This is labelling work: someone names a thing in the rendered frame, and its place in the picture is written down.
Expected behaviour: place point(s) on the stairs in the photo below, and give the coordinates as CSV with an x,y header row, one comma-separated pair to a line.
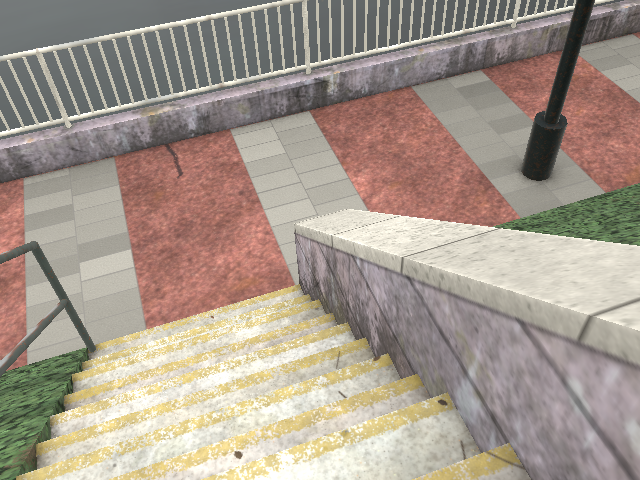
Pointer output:
x,y
269,388

